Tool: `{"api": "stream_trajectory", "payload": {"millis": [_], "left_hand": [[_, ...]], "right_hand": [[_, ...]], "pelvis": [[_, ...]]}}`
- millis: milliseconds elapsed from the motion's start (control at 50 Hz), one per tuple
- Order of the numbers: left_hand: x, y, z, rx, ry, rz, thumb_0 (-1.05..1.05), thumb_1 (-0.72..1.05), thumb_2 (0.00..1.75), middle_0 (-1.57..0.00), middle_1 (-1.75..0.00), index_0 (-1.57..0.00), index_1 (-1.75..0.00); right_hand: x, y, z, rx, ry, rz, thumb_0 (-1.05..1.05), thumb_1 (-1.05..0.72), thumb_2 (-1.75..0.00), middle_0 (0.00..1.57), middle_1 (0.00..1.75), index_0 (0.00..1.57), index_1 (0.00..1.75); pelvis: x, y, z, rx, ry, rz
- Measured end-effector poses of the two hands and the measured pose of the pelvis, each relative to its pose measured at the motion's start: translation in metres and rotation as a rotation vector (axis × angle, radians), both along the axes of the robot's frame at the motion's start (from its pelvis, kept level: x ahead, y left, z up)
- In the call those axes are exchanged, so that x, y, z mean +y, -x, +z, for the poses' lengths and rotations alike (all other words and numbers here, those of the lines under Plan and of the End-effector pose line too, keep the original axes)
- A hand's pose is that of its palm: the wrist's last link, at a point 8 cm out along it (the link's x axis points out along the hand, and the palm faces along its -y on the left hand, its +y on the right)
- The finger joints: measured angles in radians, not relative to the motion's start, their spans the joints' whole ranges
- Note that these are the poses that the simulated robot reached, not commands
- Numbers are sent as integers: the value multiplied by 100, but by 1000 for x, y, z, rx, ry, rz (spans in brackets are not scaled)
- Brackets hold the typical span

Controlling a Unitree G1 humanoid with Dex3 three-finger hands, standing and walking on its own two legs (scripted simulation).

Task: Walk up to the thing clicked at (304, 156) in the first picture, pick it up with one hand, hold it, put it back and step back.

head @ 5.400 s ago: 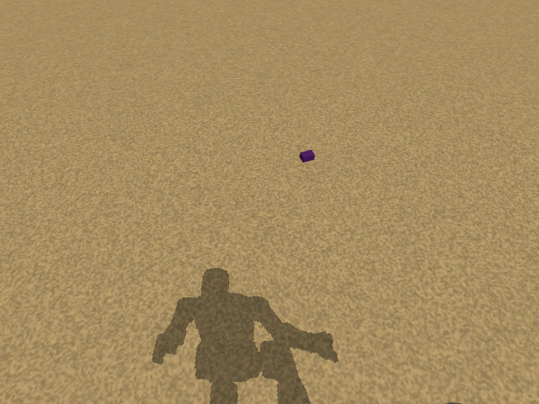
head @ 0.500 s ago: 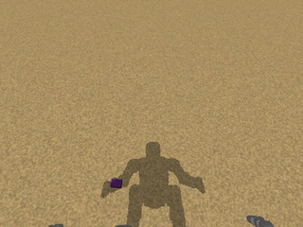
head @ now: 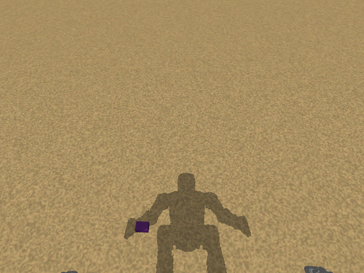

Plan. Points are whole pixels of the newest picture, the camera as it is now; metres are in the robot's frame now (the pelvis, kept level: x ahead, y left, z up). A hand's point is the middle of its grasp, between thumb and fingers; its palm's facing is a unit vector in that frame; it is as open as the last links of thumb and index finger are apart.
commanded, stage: walk up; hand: left
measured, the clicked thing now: (142, 226) +0.43 +0.25 -0.76
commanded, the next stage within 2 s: stand in 0.44 s
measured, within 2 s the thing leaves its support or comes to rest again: neither
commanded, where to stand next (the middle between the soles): +0.04 +0.01 m, yaw +0 degrees
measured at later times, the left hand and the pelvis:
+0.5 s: hand out of the picture +0.09 +0.25 -0.15, palm faces -0.02 -0.93 -0.36, open 7.4 cm; pelvis +0.01 -0.01 +0.00, yaw +0 degrees
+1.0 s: hand out of the picture +0.08 +0.23 -0.15, palm faces -0.02 -0.94 -0.33, open 7.4 cm; pelvis +0.00 -0.02 +0.00, yaw +0 degrees
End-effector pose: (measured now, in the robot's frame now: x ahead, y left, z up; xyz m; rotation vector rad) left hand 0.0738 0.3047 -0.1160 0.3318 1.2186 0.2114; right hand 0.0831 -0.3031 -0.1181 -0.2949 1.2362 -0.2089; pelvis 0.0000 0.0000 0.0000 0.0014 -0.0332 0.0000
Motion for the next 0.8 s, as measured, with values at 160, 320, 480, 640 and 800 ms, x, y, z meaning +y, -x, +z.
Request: {"api": "stream_trajectory", "payload": {"millis": [160,320,480,640,800], "left_hand": [[-6,-7,1,-8,6,-8,0,91,90,-20,-30,-20,-30],[-11,-12,2,-12,8,-10,0,91,90,-20,-30,-20,-30],[-14,-13,3,-9,5,-4,0,91,90,-20,-30,-20,-30],[-19,-12,0,-2,18,2,0,91,90,-20,-30,-20,-30],[-26,-7,-2,-4,31,0,0,91,90,-20,-30,-20,-30]], "right_hand": [[0,11,-3,22,-9,-15,1,-90,-90,20,30,20,30],[-3,12,-5,29,-12,-13,1,-90,-90,20,30,20,30],[-6,6,-4,19,-8,-9,1,-91,-90,20,30,20,30],[-9,-3,1,-8,1,7,1,-90,-90,20,30,20,30],[-13,-6,5,-27,9,15,1,-90,-90,20,30,20,30]], "pelvis": [[-2,-2,1,-1,0,0],[-5,-4,1,3,-1,3],[-9,-7,1,5,-1,3],[-13,-6,2,3,0,2],[-17,-3,3,-2,1,2]]}}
